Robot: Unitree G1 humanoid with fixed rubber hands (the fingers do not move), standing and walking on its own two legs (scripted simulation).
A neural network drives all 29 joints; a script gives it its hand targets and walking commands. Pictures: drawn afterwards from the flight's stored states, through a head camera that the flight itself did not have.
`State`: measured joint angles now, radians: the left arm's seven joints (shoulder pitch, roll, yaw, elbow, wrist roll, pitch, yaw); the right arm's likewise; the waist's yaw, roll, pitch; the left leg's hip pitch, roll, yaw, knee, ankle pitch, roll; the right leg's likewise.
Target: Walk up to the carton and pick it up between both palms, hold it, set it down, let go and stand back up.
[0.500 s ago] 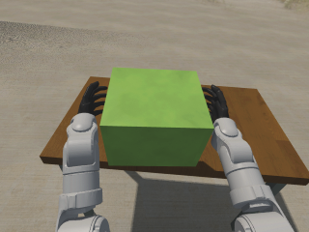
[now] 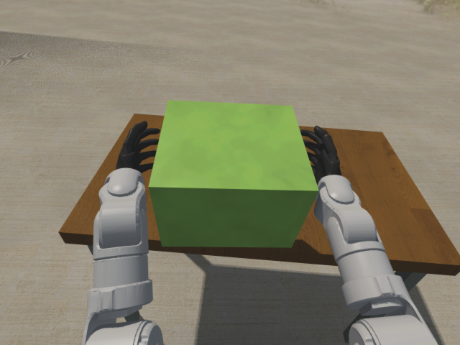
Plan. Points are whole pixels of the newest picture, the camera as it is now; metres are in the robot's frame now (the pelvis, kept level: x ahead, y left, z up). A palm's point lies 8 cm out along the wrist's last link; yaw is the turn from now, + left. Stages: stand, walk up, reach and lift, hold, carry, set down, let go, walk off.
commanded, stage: hold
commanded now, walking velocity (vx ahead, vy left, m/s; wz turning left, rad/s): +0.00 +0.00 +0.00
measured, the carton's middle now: (229, 173) +0.39 +0.01 +0.14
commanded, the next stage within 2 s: none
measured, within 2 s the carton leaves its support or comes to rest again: neither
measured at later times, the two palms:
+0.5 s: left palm (130, 170) +0.35 +0.17 +0.18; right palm (326, 173) +0.35 -0.15 +0.17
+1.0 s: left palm (130, 170) +0.35 +0.17 +0.18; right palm (326, 173) +0.35 -0.15 +0.17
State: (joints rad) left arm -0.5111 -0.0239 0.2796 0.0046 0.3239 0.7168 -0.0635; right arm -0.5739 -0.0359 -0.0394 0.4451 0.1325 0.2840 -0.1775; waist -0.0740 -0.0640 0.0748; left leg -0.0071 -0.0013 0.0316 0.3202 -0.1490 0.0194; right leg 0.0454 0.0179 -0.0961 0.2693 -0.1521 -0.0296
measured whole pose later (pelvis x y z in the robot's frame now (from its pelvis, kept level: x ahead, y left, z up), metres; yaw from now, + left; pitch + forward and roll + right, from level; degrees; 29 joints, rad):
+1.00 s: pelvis +0.00 +0.00 +0.00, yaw +0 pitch -10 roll -1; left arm -0.51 -0.02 0.28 0.00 0.32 0.72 -0.06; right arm -0.57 -0.04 -0.04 0.45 0.13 0.28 -0.18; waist -0.07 -0.06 0.08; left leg -0.01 0.00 0.03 0.32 -0.15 0.02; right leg 0.05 0.02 -0.10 0.27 -0.15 -0.03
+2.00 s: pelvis +0.00 +0.00 +0.00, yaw +0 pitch -10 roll -1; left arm -0.51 -0.02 0.28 0.00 0.33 0.72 -0.06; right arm -0.57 -0.03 -0.04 0.45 0.13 0.28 -0.18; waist -0.07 -0.06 0.08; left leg -0.01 0.00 0.03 0.32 -0.15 0.02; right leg 0.05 0.02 -0.10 0.27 -0.15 -0.03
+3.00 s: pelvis +0.00 +0.00 +0.00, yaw +0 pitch -9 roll +0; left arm -0.51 -0.03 0.28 0.05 0.32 0.61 -0.06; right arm -0.55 -0.01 -0.08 0.45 0.08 0.20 -0.16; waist -0.06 -0.06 0.06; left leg 0.00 0.00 0.03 0.32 -0.15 0.02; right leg 0.04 0.02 -0.09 0.28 -0.16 -0.03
